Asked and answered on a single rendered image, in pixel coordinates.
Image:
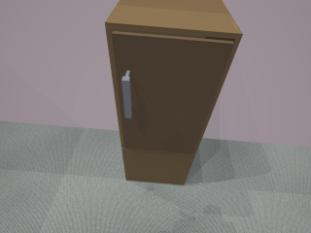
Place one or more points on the handle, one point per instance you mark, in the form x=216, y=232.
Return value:
x=126, y=95

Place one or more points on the cupboard door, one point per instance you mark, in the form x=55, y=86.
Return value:
x=173, y=82

